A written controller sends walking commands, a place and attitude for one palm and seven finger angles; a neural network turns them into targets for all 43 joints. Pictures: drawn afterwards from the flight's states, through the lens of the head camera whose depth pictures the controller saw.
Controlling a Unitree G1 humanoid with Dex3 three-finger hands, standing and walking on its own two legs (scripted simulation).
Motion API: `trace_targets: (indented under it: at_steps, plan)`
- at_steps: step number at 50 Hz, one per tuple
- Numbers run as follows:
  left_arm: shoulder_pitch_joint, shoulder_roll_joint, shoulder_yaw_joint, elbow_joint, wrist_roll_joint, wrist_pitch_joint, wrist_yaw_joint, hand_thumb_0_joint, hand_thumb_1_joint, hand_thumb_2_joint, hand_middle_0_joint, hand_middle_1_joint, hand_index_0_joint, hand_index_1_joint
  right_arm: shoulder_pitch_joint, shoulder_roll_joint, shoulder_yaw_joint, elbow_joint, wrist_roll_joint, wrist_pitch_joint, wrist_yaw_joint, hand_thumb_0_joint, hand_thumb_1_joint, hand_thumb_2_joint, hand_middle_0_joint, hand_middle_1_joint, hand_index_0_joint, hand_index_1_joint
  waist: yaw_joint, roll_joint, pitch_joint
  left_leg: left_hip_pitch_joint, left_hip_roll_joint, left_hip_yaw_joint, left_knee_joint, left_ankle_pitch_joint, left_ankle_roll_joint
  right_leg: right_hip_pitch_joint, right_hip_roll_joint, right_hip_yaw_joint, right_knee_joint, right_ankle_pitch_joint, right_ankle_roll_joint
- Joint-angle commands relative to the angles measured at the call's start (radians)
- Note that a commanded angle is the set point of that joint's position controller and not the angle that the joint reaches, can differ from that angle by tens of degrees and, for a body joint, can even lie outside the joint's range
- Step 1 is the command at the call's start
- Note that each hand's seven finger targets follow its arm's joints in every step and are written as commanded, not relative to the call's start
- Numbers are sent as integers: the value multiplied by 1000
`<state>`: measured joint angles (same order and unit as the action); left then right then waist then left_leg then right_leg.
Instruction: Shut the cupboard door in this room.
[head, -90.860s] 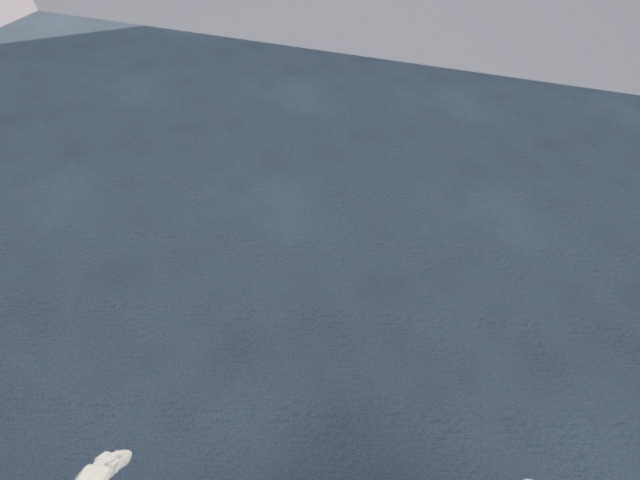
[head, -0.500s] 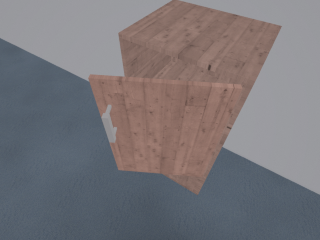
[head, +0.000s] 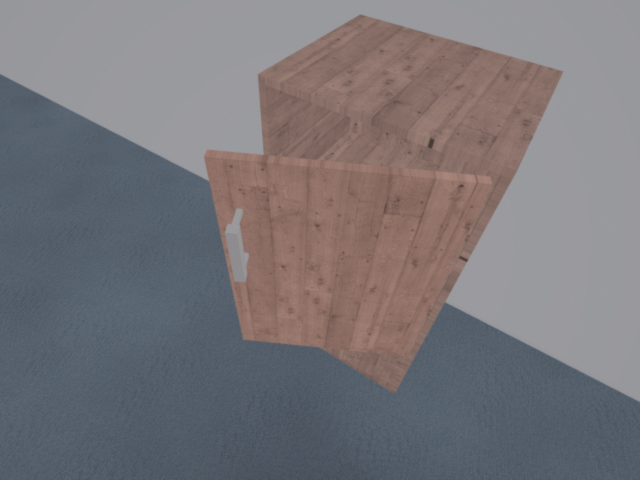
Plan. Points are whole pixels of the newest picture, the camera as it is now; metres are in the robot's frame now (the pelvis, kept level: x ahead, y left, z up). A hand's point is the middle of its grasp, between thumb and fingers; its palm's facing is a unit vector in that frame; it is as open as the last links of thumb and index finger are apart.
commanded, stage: look again from close up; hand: left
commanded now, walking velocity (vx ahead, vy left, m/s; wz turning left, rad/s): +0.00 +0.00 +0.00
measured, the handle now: (239, 246) +0.49 +0.18 -0.06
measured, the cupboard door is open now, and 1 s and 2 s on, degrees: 28 28 28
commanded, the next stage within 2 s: raise the hand and make a fist in 0.58 s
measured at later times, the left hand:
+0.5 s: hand out of the picture +0.04 +0.18 -0.17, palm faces +0.00 -0.97 -0.23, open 7.3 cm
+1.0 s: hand (226, 396) +0.22 +0.14 -0.04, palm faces +0.02 -1.00 +0.02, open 6.7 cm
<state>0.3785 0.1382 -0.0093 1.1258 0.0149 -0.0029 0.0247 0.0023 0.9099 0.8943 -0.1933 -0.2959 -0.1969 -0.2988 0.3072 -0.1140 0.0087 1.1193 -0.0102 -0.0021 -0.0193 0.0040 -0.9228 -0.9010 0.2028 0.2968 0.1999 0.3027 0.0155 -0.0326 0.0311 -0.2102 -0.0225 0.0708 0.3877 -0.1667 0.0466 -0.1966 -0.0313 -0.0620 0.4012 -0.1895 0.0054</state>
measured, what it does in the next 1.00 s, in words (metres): lowers itself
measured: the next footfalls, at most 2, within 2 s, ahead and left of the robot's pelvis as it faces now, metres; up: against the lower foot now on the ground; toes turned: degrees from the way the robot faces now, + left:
none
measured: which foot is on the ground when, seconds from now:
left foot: down 0.00-1.00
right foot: down 0.00-1.00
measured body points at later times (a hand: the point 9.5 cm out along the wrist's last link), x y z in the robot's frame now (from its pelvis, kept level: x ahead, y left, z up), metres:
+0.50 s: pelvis +0.03 +0.00 -0.01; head +0.02 -0.01 +0.44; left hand +0.05 +0.23 -0.16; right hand +0.02 -0.22 -0.17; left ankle +0.03 +0.09 -0.74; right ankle +0.02 -0.12 -0.74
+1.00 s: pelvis +0.01 -0.03 -0.06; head +0.05 -0.02 +0.39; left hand +0.22 +0.19 -0.03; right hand +0.20 -0.29 -0.12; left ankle +0.03 +0.09 -0.74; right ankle +0.02 -0.12 -0.74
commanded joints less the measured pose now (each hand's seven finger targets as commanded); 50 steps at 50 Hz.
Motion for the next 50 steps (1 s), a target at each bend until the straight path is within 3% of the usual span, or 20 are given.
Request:
trace_targets:
  at_steps: [1,3,4,5,7,14,22,33,34,35,36,37,38,39,41,43,45,46,48,50]
  plan:
    - [67,58,7,-20,1,-20,10,0,900,900,-200,-300,-200,-300,64,-97,-13,-28,2,-18,-10,0,-900,-900,200,300,200,300,-7,30,52,-46,118,-141,-126,-143,-10,-25,-73,96,-81,-63,-32]
    - [74,53,6,-17,2,-20,11,0,900,900,-200,-300,-200,-300,70,-89,-11,-21,3,-18,-11,0,-900,-900,200,300,200,300,-4,30,62,-53,117,-137,-124,-141,-9,-23,-72,93,-79,-59,-31]
    - [87,89,-9,5,24,-40,45,0,900,900,-200,-300,-200,-300,-53,-152,-10,-87,1,-30,5,0,-900,-900,200,300,200,300,22,107,95,-98,127,-69,68,-51,-47,-72,-106,99,-57,35,-36]
    - [51,138,8,-39,8,-35,36,0,900,900,-200,-300,-200,-300,2,-103,-16,-117,-1,-12,8,0,-900,-900,200,300,200,300,-32,113,21,-52,72,-86,71,-193,-47,-115,-121,144,-80,-275,-55]
    - [33,120,15,-57,11,-35,27,0,900,900,-200,-300,-200,-300,76,-110,-16,-101,-12,-24,6,0,-900,-900,200,300,200,300,-42,175,-25,-71,106,-135,25,-193,-18,-105,-81,86,16,-220,-66]
    - [35,61,4,-58,6,-33,18,0,900,900,-200,-300,-200,-300,62,-124,-16,-117,-2,-37,0,0,-900,-900,200,300,200,300,-15,8,64,-139,125,-181,-74,-180,13,-56,-57,72,44,-95,-51]
    - [6,91,10,-72,0,-33,19,0,900,900,-200,-300,-200,-300,65,-123,-7,-82,-2,-47,-3,0,-900,-900,200,300,200,300,-12,-3,46,-40,112,-122,-41,45,7,-29,-76,92,18,21,-46]
    - [-25,116,13,-72,-3,-29,16,0,900,900,-200,-300,-200,-300,31,-132,-5,-52,-1,-41,-8,0,-900,-900,200,300,200,300,-10,19,7,9,115,-99,-22,109,-5,24,-89,99,0,121,-45]
    - [22,137,13,-42,8,-33,52,0,900,900,-200,-300,-200,-300,-48,-176,-16,-114,9,-35,0,0,-900,-900,200,300,200,300,14,-98,58,-59,147,-83,140,127,-32,-19,-119,127,-6,316,-26]
    - [-901,739,452,-1662,-110,-317,48,0,900,900,-200,-300,-200,-300,13,-404,-75,-410,7,-226,-93,0,-900,-900,200,300,200,300,-165,55,-321,236,90,-109,125,286,-3,-46,-9,47,158,289,-20]
    - [-170,201,33,-1306,-130,-227,28,0,900,900,-218,-320,-218,-320,-84,-243,-11,-400,58,-301,-96,0,-900,-900,200,300,200,300,-32,370,-482,346,70,-71,122,451,-26,-97,40,-9,211,110,-31]
    - [-149,211,93,-1286,-181,-181,70,0,900,900,-237,-340,-237,-340,-85,-268,-11,-354,44,-340,-93,0,-900,-900,200,300,200,300,-3,350,-456,296,80,-76,107,523,-72,-75,42,-24,185,23,-37]
    - [96,-57,-43,-1026,-180,-81,63,0,900,900,-255,-360,-255,-360,-92,-204,-15,-318,48,-349,-63,0,-900,-900,200,300,200,300,-38,234,-279,153,79,-107,81,395,-68,-153,20,-31,178,-18,-18]
    - [-119,38,6,-1166,-181,-116,72,0,900,900,-273,-380,-273,-380,-63,-260,-49,-376,49,-357,-43,0,-900,-900,200,300,200,300,-73,196,-124,32,67,-132,109,213,-66,-180,13,-25,156,10,-19]
    - [-24,52,72,-995,-173,-208,26,0,900,900,-310,-420,-310,-420,-94,-266,-68,-436,29,-362,-32,0,-900,-900,200,300,200,300,-73,-47,30,-187,31,-128,189,-16,-50,-321,18,-50,170,-72,-20]
    - [216,6,111,-819,-208,-336,-67,0,900,900,-347,-460,-347,-460,-126,-243,-85,-501,24,-357,-10,0,-900,-900,200,300,200,300,-2,-259,35,-340,13,-108,294,-67,-52,-398,20,-47,250,-141,-25]
    - [343,13,163,-832,-260,-496,-193,0,900,900,-383,-500,-383,-500,-151,-238,-106,-552,9,-352,12,0,-900,-900,200,300,200,300,54,-325,-96,-452,-10,-79,410,-75,-63,-392,12,-5,362,-81,-23]
    - [365,32,186,-851,-279,-569,-262,0,900,900,-402,-520,-402,-520,-164,-238,-113,-581,9,-345,20,0,-900,-900,200,300,200,300,69,-305,-148,-501,-18,-69,458,-72,-69,-371,1,25,414,-13,-20]
    - [313,104,235,-874,-285,-696,-385,0,900,900,-438,-560,-438,-560,-179,-240,-122,-622,13,-337,43,0,-900,-900,200,300,200,300,74,-122,-234,-571,-26,-61,564,-35,-77,-381,-17,74,536,111,-31]
    - [273,180,301,-961,-293,-721,-422,0,900,900,-475,-600,-475,-600,-205,-238,-124,-676,16,-322,42,0,-900,-900,200,300,200,300,91,33,-322,-609,-30,-35,633,-41,-59,-414,-17,122,590,71,-37]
